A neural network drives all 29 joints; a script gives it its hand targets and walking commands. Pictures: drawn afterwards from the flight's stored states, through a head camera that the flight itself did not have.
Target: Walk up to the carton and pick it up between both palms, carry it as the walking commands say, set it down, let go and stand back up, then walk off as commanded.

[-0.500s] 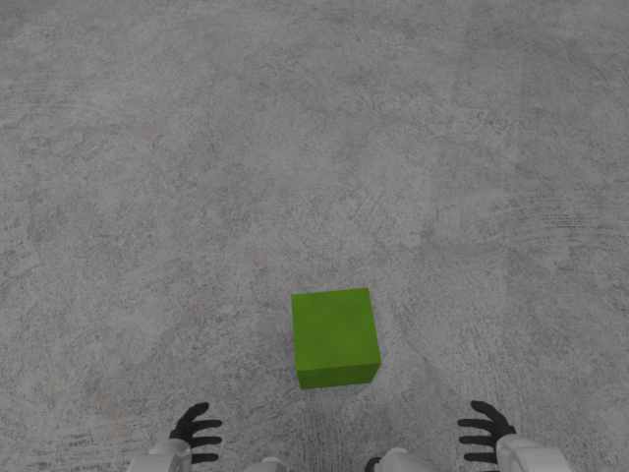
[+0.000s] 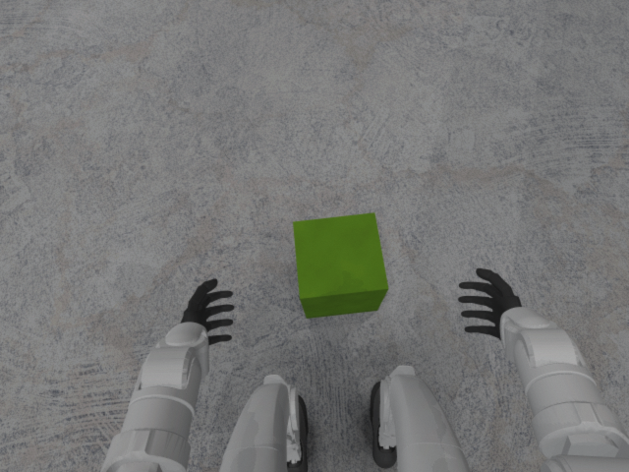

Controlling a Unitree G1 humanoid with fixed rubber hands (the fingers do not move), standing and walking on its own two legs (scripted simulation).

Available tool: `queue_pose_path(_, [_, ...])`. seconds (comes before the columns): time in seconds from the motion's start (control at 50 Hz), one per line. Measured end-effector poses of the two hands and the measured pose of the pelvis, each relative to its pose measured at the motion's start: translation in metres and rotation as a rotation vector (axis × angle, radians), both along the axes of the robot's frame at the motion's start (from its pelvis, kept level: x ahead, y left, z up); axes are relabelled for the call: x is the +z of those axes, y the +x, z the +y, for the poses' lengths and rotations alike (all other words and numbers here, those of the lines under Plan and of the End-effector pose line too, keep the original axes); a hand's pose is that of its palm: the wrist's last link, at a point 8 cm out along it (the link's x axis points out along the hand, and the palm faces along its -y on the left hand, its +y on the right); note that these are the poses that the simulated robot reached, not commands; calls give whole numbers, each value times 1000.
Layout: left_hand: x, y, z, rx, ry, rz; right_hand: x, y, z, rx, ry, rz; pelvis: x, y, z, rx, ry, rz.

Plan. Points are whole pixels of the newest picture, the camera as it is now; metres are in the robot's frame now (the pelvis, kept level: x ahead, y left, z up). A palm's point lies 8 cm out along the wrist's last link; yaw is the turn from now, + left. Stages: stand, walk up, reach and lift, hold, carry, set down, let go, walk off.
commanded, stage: reach and lift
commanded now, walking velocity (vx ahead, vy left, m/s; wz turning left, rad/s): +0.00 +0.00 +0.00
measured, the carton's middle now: (338, 269) +0.52 -0.02 -0.57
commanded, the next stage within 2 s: none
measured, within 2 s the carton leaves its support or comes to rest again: neither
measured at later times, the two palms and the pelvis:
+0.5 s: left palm (230, 232) +0.44 +0.16 -0.12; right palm (476, 219) +0.45 -0.23 -0.12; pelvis -0.01 -0.02 -0.03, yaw +1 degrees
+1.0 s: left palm (237, 194) +0.53 +0.17 -0.15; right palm (459, 174) +0.55 -0.22 -0.15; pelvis +0.01 -0.01 -0.04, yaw +1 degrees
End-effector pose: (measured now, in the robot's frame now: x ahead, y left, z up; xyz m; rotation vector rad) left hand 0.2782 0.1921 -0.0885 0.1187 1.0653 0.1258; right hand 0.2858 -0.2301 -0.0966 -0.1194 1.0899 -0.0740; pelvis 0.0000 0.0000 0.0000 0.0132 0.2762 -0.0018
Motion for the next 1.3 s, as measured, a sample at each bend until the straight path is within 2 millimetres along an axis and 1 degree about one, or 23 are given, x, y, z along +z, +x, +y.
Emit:
queue_pose_path(0.16, [-3, 52, -2, 23, 23, -72, -5, 60, 4, 19, -2, -70, -13, -18, -7, 7, 5, 67])
queue_pose_path(0.3, [-15, 95, -14, 37, 9, -138, -15, 102, 5, 3, 0, -142, -20, -24, -13, 11, 6, 150])
queue_pose_path(0.4, [-25, 129, -25, 34, 0, -202, -22, 132, 4, -10, -3, -210, -27, -21, -16, 11, 7, 217])
queue_pose_path(0.48, [-31, 155, -29, 41, -4, -260, -27, 156, 4, -16, -5, -272, -32, -15, -17, 9, 9, 278])
queue_pose_path(0.7, [-48, 214, -23, 63, -7, -390, -41, 221, 5, -20, 7, -408, -43, -2, -19, 8, 18, 437])
queue_pose_path(0.82, [-54, 240, -23, 54, -7, -439, -43, 252, 8, -14, 21, -465, -44, 2, -18, 8, 16, 499])
queue_pose_path(0.86, [-56, 246, -24, 50, -10, -452, -42, 259, 9, -11, 23, -478, -44, 3, -17, 9, 14, 516])
queue_pose_path(0.92, [-59, 250, -25, 45, -13, -460, -45, 263, 8, -8, 23, -484, -43, 5, -15, 9, 11, 540])
queue_pose_path(1.0, [-66, 248, -27, 42, -17, -455, -53, 259, 7, -11, 25, -473, -44, 7, -12, 9, 9, 568])
queue_pose_path(1.06, [-77, 245, -29, 43, -20, -440, -64, 254, 6, -18, 29, -453, -51, 7, -11, 10, 10, 588])
queue_pose_path(1.1, [-87, 243, -31, 42, -21, -430, -75, 251, 6, -23, 33, -441, -59, 5, -10, 10, 11, 597])
queue_pose_path(1.16, [-105, 241, -32, 44, -20, -423, -93, 248, 7, -30, 38, -435, -76, 1, -9, 10, 14, 605])
queue_pose_path(1.3, [-156, 240, -27, 65, -4, -427, -144, 251, 11, -38, 36, -446, -128, -11, -9, 10, 18, 600])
